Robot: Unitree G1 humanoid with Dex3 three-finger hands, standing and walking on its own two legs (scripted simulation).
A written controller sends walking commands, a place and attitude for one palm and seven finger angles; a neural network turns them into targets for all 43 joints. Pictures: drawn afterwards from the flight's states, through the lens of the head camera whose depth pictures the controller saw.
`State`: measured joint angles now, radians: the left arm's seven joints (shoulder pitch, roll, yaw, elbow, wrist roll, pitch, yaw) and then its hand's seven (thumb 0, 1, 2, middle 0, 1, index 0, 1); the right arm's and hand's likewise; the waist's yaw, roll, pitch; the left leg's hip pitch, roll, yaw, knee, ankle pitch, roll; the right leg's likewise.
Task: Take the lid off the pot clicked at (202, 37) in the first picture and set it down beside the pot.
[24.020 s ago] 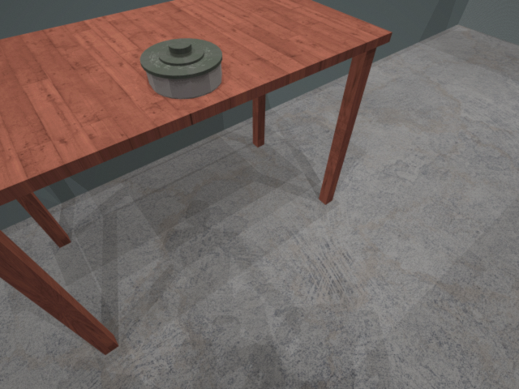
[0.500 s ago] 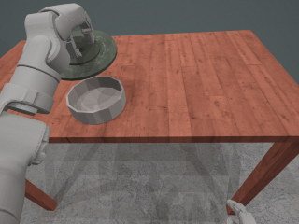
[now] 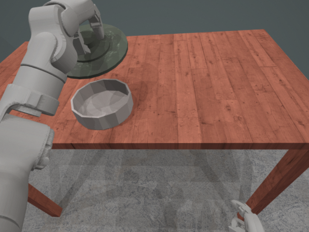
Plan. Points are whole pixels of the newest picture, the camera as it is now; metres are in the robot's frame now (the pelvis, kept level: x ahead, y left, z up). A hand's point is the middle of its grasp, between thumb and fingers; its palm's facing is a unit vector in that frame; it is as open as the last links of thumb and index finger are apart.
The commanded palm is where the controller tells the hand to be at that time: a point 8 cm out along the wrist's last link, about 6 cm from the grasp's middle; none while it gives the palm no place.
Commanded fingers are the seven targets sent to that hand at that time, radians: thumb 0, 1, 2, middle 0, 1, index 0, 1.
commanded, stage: move the lid sideways beside the pot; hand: left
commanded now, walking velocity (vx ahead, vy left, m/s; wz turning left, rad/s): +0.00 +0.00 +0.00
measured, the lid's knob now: (85, 40) +0.47 +0.17 +0.29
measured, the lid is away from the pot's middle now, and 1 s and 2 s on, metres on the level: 0.01 0.12 0.24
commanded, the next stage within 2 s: lower the lid onto the table in 2.00 s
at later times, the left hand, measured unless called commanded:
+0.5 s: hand (48, 44) +0.43 +0.24 +0.30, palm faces -0.11 -0.03 -0.99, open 8.0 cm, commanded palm +0.42 +0.24 +0.38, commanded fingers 0.00 0.49 1.17 -0.82 -0.94 -0.87 -0.96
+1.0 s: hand (26, 43) +0.44 +0.29 +0.31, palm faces -0.11 -0.04 -0.99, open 8.0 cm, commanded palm +0.42 +0.30 +0.38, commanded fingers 0.00 0.49 1.17 -0.82 -0.94 -0.87 -0.96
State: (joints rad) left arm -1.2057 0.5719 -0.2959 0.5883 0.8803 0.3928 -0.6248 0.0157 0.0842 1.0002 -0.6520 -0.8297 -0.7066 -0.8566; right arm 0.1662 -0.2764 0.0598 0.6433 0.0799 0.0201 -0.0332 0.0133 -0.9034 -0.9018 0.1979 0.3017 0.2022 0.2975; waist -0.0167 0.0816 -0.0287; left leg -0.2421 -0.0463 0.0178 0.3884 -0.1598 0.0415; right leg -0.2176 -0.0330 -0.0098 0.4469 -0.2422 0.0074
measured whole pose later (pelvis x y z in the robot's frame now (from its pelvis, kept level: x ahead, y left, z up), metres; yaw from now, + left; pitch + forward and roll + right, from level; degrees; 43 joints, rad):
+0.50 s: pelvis +0.00 +0.00 +0.00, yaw +0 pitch +1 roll +0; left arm -1.19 0.72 -0.24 0.65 0.92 0.33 -0.64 0.02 0.08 1.00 -0.65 -0.83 -0.71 -0.86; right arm 0.20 -0.30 0.05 0.64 0.10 0.07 -0.04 0.01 -0.90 -0.90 0.20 0.30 0.20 0.30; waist -0.03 0.06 -0.01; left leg -0.27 -0.04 0.01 0.42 -0.17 0.04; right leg -0.23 -0.02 -0.02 0.44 -0.23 0.00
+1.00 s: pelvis +0.00 +0.00 +0.00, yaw +0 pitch +3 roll +0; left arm -1.18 0.83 -0.14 0.73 0.96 0.26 -0.64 0.02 0.09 1.00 -0.65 -0.83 -0.71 -0.86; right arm 0.24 -0.31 0.05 0.63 0.10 0.11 -0.04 0.01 -0.90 -0.90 0.20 0.30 0.20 0.30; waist -0.05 0.07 -0.01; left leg -0.29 -0.03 0.01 0.41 -0.17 0.04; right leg -0.24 -0.02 -0.02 0.41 -0.22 0.01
